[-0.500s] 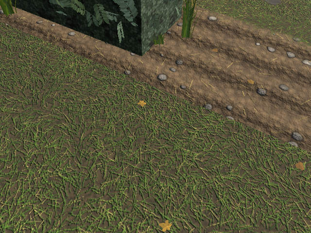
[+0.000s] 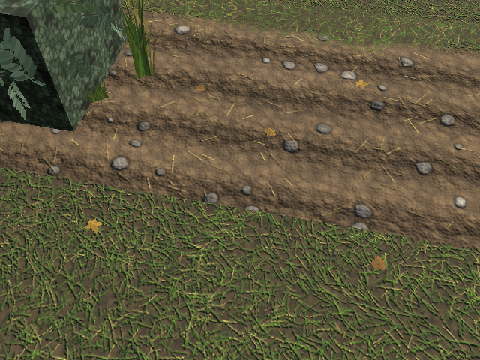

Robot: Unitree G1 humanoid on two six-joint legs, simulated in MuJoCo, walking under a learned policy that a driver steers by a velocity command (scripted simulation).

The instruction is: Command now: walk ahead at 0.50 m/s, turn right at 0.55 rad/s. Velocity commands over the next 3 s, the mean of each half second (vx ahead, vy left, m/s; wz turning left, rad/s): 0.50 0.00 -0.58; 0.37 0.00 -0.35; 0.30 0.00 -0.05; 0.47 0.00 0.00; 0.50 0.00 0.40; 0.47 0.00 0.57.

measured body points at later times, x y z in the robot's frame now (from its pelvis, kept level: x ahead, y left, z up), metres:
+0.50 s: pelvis +0.28 +0.03 +0.01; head +0.30 +0.04 +0.46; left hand +0.45 +0.27 -0.11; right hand +0.35 -0.27 -0.08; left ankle +0.35 +0.12 -0.73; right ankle +0.17 -0.07 -0.63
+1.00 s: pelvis +0.47 -0.09 +0.00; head +0.50 -0.12 +0.45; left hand +0.75 +0.03 -0.08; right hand +0.40 -0.37 -0.13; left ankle +0.45 +0.09 -0.65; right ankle +0.50 -0.22 -0.73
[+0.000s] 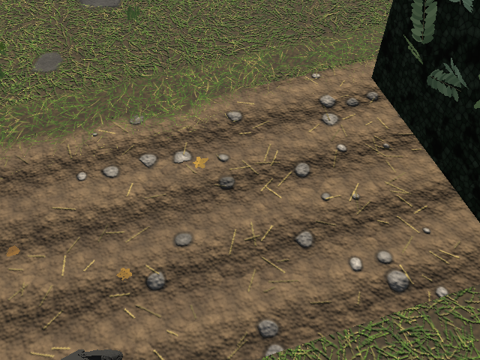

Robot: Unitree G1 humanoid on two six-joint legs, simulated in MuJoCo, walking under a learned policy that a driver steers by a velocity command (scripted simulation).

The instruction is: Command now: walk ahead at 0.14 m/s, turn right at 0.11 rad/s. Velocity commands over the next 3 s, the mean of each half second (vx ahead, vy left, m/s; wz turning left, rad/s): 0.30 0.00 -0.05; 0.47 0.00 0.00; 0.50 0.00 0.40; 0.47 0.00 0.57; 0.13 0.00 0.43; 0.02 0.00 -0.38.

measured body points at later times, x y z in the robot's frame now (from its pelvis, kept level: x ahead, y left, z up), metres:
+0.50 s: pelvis +0.12 +0.03 +0.02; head +0.13 +0.07 +0.47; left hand +0.29 +0.30 -0.09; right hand +0.10 -0.24 -0.09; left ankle +0.06 +0.13 -0.73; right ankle +0.22 -0.14 -0.66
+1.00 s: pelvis +0.36 -0.04 +0.02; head +0.38 -0.05 +0.47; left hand +0.41 +0.23 -0.11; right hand +0.49 -0.32 -0.10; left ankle +0.45 +0.13 -0.65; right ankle +0.34 -0.13 -0.73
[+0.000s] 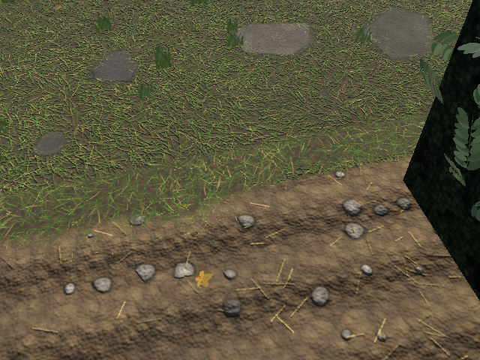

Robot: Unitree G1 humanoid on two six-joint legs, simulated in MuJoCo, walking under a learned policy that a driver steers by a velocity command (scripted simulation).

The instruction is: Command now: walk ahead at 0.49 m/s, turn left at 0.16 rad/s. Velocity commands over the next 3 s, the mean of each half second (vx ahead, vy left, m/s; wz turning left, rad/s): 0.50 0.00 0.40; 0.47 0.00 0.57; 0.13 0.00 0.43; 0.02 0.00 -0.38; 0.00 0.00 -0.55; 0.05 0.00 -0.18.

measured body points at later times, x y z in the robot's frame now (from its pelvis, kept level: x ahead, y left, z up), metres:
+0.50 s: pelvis +0.28 +0.08 +0.00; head +0.32 +0.10 +0.45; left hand +0.38 +0.38 -0.11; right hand +0.43 -0.17 -0.11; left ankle +0.29 +0.14 -0.75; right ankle +0.38 -0.10 -0.67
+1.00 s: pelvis +0.56 +0.10 +0.00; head +0.60 +0.11 +0.45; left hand +0.48 +0.38 -0.12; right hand +0.84 -0.06 -0.10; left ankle +0.53 +0.26 -0.67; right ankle +0.61 +0.01 -0.75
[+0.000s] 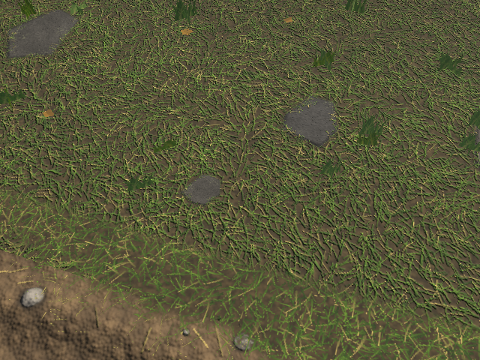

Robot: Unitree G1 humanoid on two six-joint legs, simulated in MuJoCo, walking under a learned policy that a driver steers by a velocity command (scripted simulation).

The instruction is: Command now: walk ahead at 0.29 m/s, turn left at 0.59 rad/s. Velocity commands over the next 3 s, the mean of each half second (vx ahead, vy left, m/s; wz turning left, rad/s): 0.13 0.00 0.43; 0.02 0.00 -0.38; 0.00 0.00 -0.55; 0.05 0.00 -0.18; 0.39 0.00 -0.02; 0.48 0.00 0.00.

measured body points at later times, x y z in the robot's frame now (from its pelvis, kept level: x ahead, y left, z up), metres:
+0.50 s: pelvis +0.15 +0.03 -0.01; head +0.18 +0.05 +0.44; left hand +0.22 +0.33 -0.13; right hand +0.37 -0.18 -0.09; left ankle +0.20 +0.13 -0.74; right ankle +0.21 -0.13 -0.71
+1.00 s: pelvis +0.17 +0.04 -0.01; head +0.21 +0.05 +0.44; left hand +0.33 +0.33 -0.12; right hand +0.32 -0.25 -0.09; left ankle +0.18 +0.14 -0.74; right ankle +0.17 -0.11 -0.70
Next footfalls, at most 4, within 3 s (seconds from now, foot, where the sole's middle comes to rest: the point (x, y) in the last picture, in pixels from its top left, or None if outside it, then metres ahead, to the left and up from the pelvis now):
0.22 left None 0.24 0.14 -0.78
0.60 right None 0.24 -0.11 -0.78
0.92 left None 0.22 0.14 -0.78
1.38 right None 0.18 -0.12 -0.78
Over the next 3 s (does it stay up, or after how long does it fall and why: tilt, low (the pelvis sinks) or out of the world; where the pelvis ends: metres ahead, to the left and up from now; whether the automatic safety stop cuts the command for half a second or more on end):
stays up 0.66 -0.19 -0.01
